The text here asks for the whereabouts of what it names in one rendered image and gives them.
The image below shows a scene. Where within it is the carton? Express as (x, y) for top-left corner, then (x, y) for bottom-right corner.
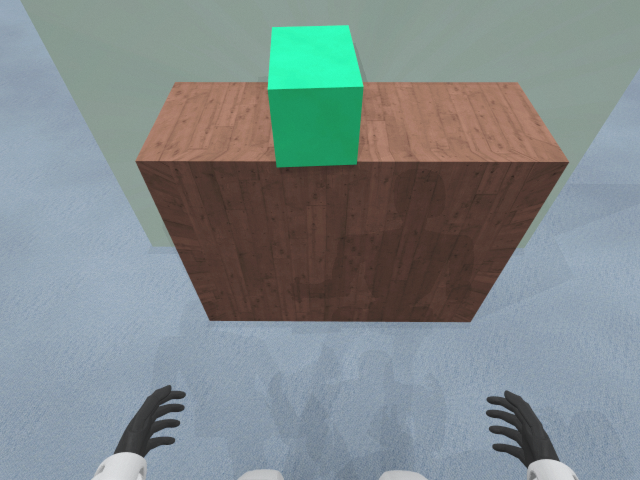
(268, 25), (364, 167)

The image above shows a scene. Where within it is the robot right forearm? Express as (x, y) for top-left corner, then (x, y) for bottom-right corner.
(527, 459), (579, 480)

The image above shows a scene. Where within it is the left robot hand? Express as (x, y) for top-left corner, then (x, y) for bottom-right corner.
(113, 385), (186, 458)

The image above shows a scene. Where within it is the robot left forearm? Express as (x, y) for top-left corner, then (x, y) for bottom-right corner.
(91, 452), (147, 480)

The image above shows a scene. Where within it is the right robot hand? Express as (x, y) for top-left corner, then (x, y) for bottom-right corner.
(486, 390), (560, 470)

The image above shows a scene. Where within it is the pedestal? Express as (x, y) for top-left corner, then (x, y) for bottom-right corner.
(135, 82), (569, 322)

